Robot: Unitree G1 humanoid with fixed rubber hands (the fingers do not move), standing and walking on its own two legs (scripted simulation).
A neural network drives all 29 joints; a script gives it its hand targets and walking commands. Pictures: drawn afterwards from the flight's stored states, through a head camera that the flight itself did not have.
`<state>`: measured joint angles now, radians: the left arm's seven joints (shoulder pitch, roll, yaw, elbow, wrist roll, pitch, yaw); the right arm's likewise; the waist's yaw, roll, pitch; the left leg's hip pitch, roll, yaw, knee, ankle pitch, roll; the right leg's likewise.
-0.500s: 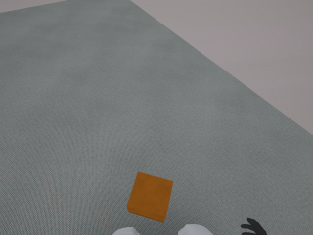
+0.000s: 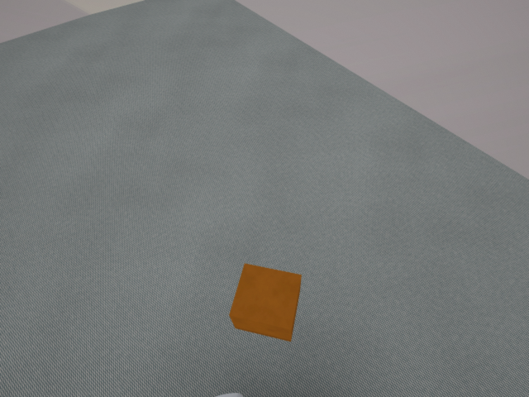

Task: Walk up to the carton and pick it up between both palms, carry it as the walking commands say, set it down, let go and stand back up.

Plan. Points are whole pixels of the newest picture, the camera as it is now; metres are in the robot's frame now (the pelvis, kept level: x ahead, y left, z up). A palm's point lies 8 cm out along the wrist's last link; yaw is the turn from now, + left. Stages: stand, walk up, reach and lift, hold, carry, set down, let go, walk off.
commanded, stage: walk up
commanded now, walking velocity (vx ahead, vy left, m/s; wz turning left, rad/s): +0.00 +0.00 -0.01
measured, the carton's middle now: (267, 302) +0.47 +0.08 -0.69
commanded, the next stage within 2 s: none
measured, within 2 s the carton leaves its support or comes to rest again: neither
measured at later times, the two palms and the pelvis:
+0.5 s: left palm out of the picture -0.02 +0.24 -0.13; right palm out of the picture +0.05 -0.23 -0.14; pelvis -0.02 +0.01 +0.00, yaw +0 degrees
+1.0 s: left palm out of the picture +0.09 +0.36 -0.15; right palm out of the picture +0.06 -0.14 -0.12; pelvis +0.06 +0.11 +0.00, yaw -6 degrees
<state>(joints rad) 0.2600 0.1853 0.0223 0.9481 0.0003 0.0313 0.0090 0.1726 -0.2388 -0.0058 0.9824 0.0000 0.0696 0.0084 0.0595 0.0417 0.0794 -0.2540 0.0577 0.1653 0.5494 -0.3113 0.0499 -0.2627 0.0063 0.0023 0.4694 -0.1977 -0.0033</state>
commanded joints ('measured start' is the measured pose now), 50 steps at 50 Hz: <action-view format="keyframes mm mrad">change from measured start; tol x32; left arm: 1 62 70 2 29 5 -52 17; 50 -86 111 25 11 23 0 -14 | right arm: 1 119 -103 -59 -29 -10 -66 -24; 50 296 -79 -48 1 -14 -97 -34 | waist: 1 -49 -37 -130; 31 -38 -361 -50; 35 -160 301 -132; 50 -112 107 35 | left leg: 1 206 164 -206 -263 173 -3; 17 10 144 -162 -291 -187 4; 23 -316 11 -220 468 -89 -74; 33 301 35 -174 -132 -16 -66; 36 194 433 -484 -536 -561 -27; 50 365 197 -41 -307 558 -78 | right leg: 1 -52 -85 44 -53 30 -31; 16 0 -53 -14 -66 -103 2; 20 24 -470 717 -405 -669 -175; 32 -235 -267 304 -210 -222 -95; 37 -506 -74 45 671 -287 46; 50 -423 -75 -71 571 -79 53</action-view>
